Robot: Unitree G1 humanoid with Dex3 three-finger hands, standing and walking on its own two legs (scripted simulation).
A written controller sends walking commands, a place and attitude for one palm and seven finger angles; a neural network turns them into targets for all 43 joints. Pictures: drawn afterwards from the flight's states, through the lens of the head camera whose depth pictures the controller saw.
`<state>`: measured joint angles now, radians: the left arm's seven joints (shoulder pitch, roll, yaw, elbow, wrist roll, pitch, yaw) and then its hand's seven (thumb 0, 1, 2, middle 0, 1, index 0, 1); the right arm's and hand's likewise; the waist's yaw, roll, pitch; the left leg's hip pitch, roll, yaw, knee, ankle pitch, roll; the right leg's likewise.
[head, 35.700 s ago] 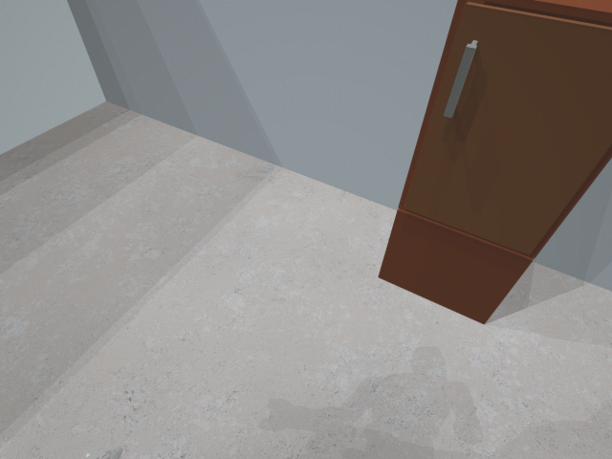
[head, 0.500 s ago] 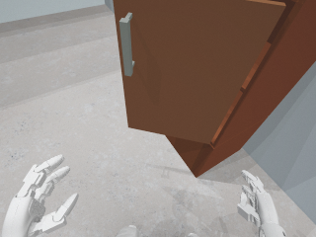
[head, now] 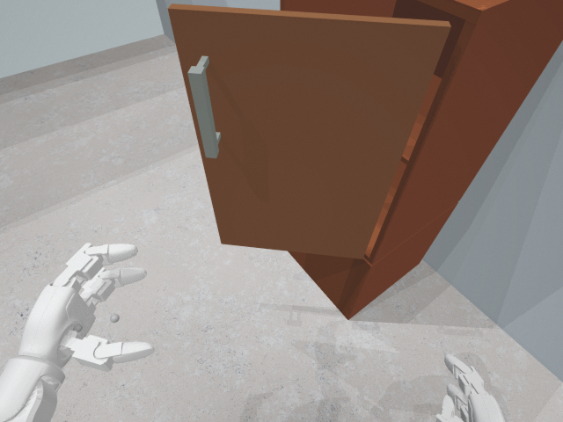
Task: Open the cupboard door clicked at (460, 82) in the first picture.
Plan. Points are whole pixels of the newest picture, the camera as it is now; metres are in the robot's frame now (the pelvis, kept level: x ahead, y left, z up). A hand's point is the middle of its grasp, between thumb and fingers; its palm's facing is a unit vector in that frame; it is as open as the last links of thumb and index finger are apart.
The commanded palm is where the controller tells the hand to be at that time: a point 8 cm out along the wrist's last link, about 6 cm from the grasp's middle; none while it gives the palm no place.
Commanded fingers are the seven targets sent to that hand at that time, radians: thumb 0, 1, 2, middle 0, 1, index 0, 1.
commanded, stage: raise the hand with hooked fingers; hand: left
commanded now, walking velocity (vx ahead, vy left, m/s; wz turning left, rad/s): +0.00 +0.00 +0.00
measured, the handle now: (208, 110) +0.56 +0.17 +0.14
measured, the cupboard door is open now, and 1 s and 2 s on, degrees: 47 47 47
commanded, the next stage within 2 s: move the hooked fingers beside the handle in 1.04 s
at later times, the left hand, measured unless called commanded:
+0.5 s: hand (55, 230) +0.28 +0.28 +0.16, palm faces +0.04 -1.00 -0.08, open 13.9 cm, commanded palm +0.26 +0.32 +0.16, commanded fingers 0.00 -0.50 0.30 -0.30 -1.20 -0.30 -1.20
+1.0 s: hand (75, 223) +0.30 +0.27 +0.15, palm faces +0.02 -1.00 -0.05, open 14.0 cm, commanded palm +0.27 +0.31 +0.16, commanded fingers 0.00 -0.50 0.30 -0.30 -1.20 -0.30 -1.20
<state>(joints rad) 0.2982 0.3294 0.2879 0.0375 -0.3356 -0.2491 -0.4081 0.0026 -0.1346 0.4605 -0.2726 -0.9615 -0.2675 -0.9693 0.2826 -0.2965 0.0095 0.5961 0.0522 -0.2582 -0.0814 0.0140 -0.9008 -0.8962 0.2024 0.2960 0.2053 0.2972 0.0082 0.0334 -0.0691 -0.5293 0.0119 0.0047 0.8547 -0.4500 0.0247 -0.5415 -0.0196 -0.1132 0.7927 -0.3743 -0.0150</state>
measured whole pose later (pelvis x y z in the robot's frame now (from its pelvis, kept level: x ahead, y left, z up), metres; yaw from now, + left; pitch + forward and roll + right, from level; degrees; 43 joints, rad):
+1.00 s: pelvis +0.01 +0.00 +0.03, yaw -1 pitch +2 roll -1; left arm -0.12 0.45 0.44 0.34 -0.33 -0.04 -0.49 -0.01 -0.50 0.30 -0.30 -1.20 -0.30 -1.20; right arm 0.27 -0.28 0.06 0.60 0.06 -0.23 -0.12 0.01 -0.90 -0.90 0.20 0.30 0.21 0.30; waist 0.02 0.03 -0.03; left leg -0.28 0.01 0.03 0.60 -0.35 0.02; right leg -0.31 -0.01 -0.09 0.56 -0.28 -0.02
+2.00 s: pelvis +0.01 +0.00 +0.02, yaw -2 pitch +6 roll -1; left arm -0.51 0.49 0.41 0.77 -0.24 -0.14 -0.44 -0.01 -0.50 0.30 -0.30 -1.20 -0.30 -1.20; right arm 0.33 -0.28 0.05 0.64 0.05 -0.14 -0.10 0.01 -0.90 -0.90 0.20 0.30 0.21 0.30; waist -0.04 0.02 -0.05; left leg -0.38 0.01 0.04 0.62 -0.35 0.03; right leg -0.42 -0.01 -0.07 0.59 -0.28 -0.01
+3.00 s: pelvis +0.02 +0.01 +0.01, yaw -4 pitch +15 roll -2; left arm -0.87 0.63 0.46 1.17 -0.14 -0.27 -0.42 -0.01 -0.50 0.30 -0.30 -1.19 -0.30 -1.20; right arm 0.43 -0.29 0.04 0.64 0.02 0.05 -0.05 0.00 -0.90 -0.90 0.20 0.30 0.21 0.30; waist -0.14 0.01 -0.08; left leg -0.58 0.03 0.06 0.72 -0.40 0.04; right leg -0.60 0.01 -0.06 0.64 -0.29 0.00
